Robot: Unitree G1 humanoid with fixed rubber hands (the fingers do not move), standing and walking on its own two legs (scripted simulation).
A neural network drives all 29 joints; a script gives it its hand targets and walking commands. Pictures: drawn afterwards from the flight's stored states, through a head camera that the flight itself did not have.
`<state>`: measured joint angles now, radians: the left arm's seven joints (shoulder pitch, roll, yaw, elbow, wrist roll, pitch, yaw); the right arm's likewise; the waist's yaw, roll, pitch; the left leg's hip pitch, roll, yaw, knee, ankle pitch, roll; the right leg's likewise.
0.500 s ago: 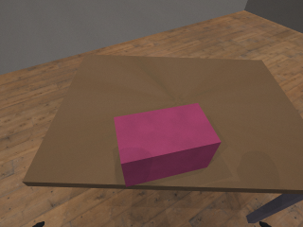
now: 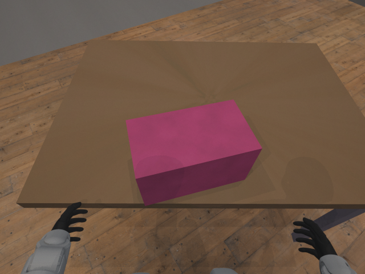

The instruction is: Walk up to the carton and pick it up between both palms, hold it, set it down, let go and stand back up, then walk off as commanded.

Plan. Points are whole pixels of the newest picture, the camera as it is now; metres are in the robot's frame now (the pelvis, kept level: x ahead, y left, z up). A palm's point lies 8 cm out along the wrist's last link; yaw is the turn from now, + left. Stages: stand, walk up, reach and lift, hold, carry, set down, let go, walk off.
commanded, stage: reach and lift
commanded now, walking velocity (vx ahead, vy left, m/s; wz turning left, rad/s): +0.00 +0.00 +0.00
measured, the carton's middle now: (189, 152) +0.41 -0.02 -0.04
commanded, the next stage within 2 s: none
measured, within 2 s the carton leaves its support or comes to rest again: neither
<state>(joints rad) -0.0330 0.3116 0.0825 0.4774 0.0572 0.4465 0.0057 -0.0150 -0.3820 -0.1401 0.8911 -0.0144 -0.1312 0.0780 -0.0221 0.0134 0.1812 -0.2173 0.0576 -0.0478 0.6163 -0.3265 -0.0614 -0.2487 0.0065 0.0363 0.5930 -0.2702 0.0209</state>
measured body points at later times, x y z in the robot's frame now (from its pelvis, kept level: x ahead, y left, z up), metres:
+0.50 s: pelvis -0.01 +0.00 +0.01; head -0.01 +0.00 +0.46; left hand +0.19 +0.27 -0.04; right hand +0.16 -0.29 -0.05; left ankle +0.01 +0.15 -0.73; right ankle +0.03 -0.13 -0.73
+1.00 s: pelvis +0.03 +0.00 +0.02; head +0.03 +0.00 +0.47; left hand +0.20 +0.23 -0.03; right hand +0.23 -0.28 -0.02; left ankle +0.01 +0.15 -0.73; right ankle +0.03 -0.13 -0.73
